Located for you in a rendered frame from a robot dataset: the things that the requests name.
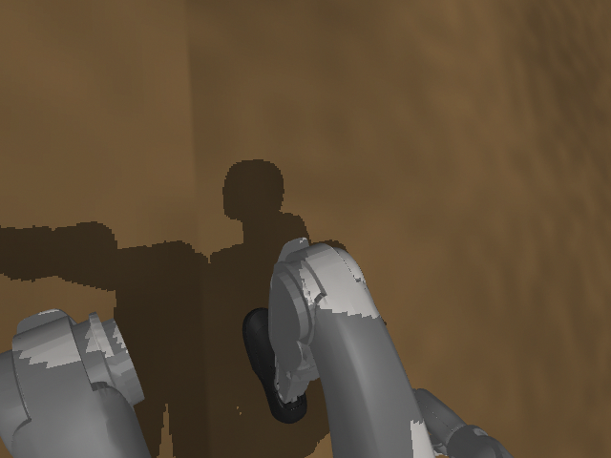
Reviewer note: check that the right robot foot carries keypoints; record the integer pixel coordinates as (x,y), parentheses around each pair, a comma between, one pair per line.
(262,359)

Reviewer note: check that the right robot arm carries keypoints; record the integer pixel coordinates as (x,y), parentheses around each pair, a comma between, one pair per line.
(473,442)

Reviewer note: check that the right robot hand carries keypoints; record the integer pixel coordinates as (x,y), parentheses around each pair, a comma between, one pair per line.
(440,420)

